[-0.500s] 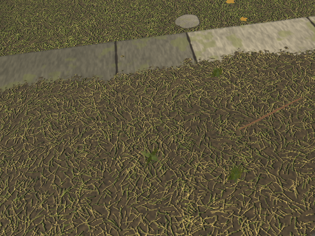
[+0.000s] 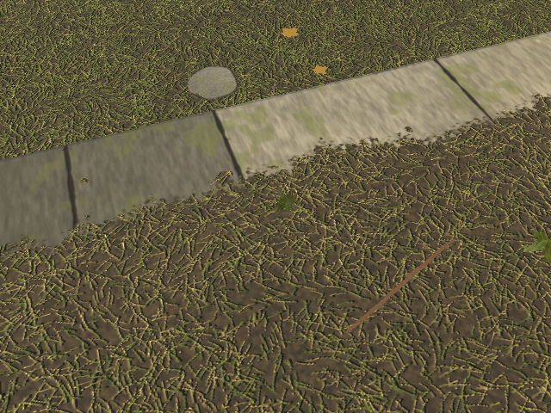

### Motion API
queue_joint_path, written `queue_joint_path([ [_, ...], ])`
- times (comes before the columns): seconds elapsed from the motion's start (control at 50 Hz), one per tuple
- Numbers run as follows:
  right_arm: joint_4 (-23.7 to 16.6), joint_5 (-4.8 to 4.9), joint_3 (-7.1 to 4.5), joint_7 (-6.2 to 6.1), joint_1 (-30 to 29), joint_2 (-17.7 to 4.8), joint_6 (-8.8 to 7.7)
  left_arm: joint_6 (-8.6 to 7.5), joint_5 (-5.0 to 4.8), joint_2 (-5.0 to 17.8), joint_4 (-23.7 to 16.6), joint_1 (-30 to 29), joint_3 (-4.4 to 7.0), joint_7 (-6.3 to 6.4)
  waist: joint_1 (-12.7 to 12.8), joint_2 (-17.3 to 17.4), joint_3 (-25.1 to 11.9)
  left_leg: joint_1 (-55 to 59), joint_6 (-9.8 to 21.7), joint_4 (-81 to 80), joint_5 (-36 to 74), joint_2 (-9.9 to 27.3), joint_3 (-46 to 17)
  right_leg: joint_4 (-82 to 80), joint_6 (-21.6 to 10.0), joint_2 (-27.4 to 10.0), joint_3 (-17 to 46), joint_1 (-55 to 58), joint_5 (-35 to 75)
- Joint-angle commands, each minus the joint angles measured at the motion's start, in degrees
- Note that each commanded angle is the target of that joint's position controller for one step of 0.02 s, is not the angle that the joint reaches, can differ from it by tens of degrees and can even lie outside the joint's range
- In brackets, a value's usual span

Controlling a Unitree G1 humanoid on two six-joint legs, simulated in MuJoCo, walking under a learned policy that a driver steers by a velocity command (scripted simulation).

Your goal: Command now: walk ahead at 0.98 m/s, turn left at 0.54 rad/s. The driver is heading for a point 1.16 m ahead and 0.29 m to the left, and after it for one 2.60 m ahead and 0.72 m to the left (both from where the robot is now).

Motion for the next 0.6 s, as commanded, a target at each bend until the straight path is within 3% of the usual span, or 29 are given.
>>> queue_joint_path([
  [0.02,-2.65,0.70,-0.02,-0.24,1.16,-3.56,-2.34,0.70,1.26,3.35,-6.71,-0.56,-0.50,-0.27,4.47,0.71,2.20,1.86,11.18,-18.84,-8.12,16.48,-29.80,-5.99,3.00,-5.52,1.84,-13.03,-1.70],
  [0.06,-3.48,0.86,-0.21,-0.37,2.57,-4.56,-2.82,0.93,0.55,3.68,-10.49,-8.58,-1.32,-0.64,3.14,0.01,5.29,-3.38,11.12,-22.28,-3.72,15.42,-26.88,-16.43,5.09,-6.26,-0.71,-12.89,3.81],
  [0.1,-4.53,0.94,-0.73,-0.30,3.16,-5.37,-2.92,0.66,-0.62,2.58,-13.02,-15.40,-2.37,-1.53,1.13,1.49,6.42,-7.82,8.25,-23.52,2.81,11.97,-22.53,-29.43,6.05,-4.54,-3.17,-5.53,13.39],
  [0.14,-4.40,1.67,-1.26,0.07,5.63,-6.60,-2.83,0.69,-1.33,1.77,-13.92,-18.05,-2.74,-1.69,-1.13,2.99,4.42,-5.68,6.08,-21.98,14.50,11.30,-21.50,-35.76,5.93,-2.00,-4.85,0.54,20.73],
  [0.2,-4.22,1.96,-1.64,-0.23,8.08,-7.41,-2.24,0.61,-1.70,3.45,-15.14,-19.47,-2.31,-0.71,-2.61,4.17,1.52,5.82,4.05,-15.56,26.77,12.45,-22.40,-42.98,5.13,-0.14,-4.25,2.14,20.01],
  [0.24,-4.27,1.60,-2.03,-0.73,8.18,-9.17,-2.01,0.28,-1.75,6.84,-13.83,-13.59,-0.81,0.41,0.20,4.72,-4.10,11.28,1.75,-3.98,40.57,12.54,-22.47,-46.48,3.93,2.38,-3.97,10.84,12.50],
  [0.26,-4.63,1.54,-2.47,-0.58,6.51,-11.07,-2.03,-0.11,-1.84,8.75,-12.06,-5.65,0.19,1.15,4.75,4.88,-8.92,9.71,0.72,6.56,41.87,11.25,-21.55,-47.45,3.12,1.78,-3.61,20.64,10.45],
  [0.28,-5.83,1.58,-2.53,-0.20,3.73,-10.63,-2.42,-0.40,-1.30,12.07,-9.85,5.29,1.62,2.39,10.17,4.64,-14.53,1.03,0.10,19.84,32.96,9.19,-20.89,-44.99,1.79,-3.81,0.67,34.87,5.07],
  [0.3,-8.12,1.07,-0.54,-0.50,2.19,-2.38,-3.02,-0.20,0.29,16.34,-8.09,18.20,3.13,3.55,13.41,-4.68,-23.12,-9.03,0.93,38.29,-1.82,6.54,-15.97,-43.91,0.45,-20.08,15.72,48.47,-10.93],
  [0.32,-11.98,4.61,0.75,-0.79,8.92,0.04,-2.49,0.24,1.13,19.63,-7.91,13.44,4.04,2.74,6.62,-22.13,-30.14,-23.88,-0.46,52.64,-17.62,4.16,-9.88,-55.70,-6.34,-31.70,47.13,54.40,-24.28],
  [0.34,-9.90,2.68,0.35,-1.42,3.21,-4.24,-1.11,0.77,0.37,12.15,-9.30,7.71,3.54,2.21,7.24,-10.25,-20.10,-29.46,0.03,54.53,-10.17,9.52,-8.32,-58.33,-5.86,-26.68,42.13,45.85,-31.71],
  [0.36,-10.31,1.31,-0.02,-0.72,-2.09,-5.02,-0.53,0.72,-0.37,7.28,-9.04,4.74,2.26,1.85,7.45,-4.09,-11.91,-29.50,-0.43,51.23,-5.68,11.05,-7.24,-58.07,-4.36,-23.32,30.09,37.80,-21.77],
  [0.38,-10.67,0.67,-0.02,0.02,-4.43,-4.16,-0.05,0.60,-0.03,5.97,-7.57,4.82,1.94,1.55,6.60,0.04,-7.69,-27.98,-1.02,49.44,-4.50,12.54,-6.99,-58.89,-3.66,-21.28,22.40,31.60,-9.58],
  [0.4,-11.59,-0.37,0.11,0.88,-6.75,-2.91,0.66,0.35,-0.22,5.46,-5.70,6.39,1.73,1.74,5.80,0.07,-4.92,-27.49,-1.22,48.27,-4.54,13.96,-6.91,-59.63,-2.76,-18.99,15.81,27.78,-2.50],
  [0.42,-12.64,-0.73,0.45,1.56,-6.73,-1.29,1.52,-0.08,-0.82,5.08,-3.82,7.80,1.64,1.56,4.34,-3.05,-3.56,-27.19,-1.49,47.44,-4.65,14.87,-6.52,-60.12,-1.84,-18.25,11.44,25.32,1.47],
  [0.46,-15.27,-0.79,1.13,2.30,-10.56,0.30,2.84,-0.95,-2.35,3.23,-1.27,9.61,1.31,0.77,3.16,-4.07,-1.83,-29.97,-1.40,47.09,-3.74,16.17,-5.50,-61.31,-0.51,-17.27,4.16,24.31,10.94],
  [0.5,-18.11,-1.05,1.72,3.13,-14.35,0.19,3.18,-1.52,-2.66,3.77,-0.50,8.71,1.34,0.49,1.86,-4.04,-0.45,-30.55,-1.36,44.25,1.82,16.31,-3.86,-63.25,0.51,-16.20,-2.99,21.90,18.40],
  [0.52,-18.60,-0.88,1.90,3.38,-15.85,-0.09,3.21,-1.53,-2.59,3.74,0.03,8.18,1.34,0.62,1.68,-3.54,0.28,-29.50,-1.44,42.60,4.95,15.55,-2.62,-64.40,1.40,-13.79,-7.70,20.40,20.54],
  [0.54,-20.49,-0.77,2.34,3.70,-17.20,-0.20,3.14,-1.97,-2.32,5.85,-0.11,7.39,1.57,0.64,0.30,-5.02,2.01,-28.45,-1.22,37.83,7.92,16.57,-2.64,-65.05,1.39,-15.00,-9.37,18.44,23.69],
  [0.6,-21.82,-0.82,2.81,4.70,-24.18,-1.99,3.06,-1.89,-2.27,8.04,1.31,9.04,1.96,1.02,1.65,-0.14,6.51,-22.01,0.72,22.66,12.69,13.31,5.43,-68.25,3.06,-11.67,-17.67,18.51,31.35],
])
Velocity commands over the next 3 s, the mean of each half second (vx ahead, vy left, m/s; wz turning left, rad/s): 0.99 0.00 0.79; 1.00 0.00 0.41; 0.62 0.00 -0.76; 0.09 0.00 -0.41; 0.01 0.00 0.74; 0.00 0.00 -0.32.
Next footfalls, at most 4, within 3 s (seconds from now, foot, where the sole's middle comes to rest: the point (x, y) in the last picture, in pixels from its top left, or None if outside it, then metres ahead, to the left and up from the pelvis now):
0.28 right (340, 409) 0.48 -0.13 -0.76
0.74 left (194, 307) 0.77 0.23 -0.76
1.20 right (151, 193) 1.18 0.39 -0.76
1.58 left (101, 149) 1.40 0.58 -0.76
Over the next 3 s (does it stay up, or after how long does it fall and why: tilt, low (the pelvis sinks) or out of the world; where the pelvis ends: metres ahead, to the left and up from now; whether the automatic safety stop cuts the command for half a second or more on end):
stays up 1.28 0.51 0.01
